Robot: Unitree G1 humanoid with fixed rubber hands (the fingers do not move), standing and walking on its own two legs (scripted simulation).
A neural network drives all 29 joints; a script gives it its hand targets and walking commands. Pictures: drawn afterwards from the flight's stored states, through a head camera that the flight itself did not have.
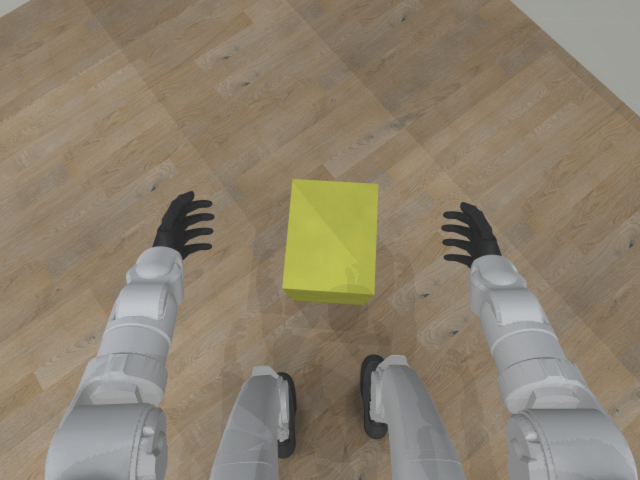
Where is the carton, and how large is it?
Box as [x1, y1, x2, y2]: [282, 179, 377, 305]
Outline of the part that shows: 292,179 282,288 293,300 362,305 373,295 374,292 377,184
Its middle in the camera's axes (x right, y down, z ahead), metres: +0.03 +0.01 +0.97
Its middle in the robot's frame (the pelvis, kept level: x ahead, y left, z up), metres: +0.49 -0.01 -0.55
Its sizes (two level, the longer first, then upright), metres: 0.250 0.195 0.276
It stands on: the floor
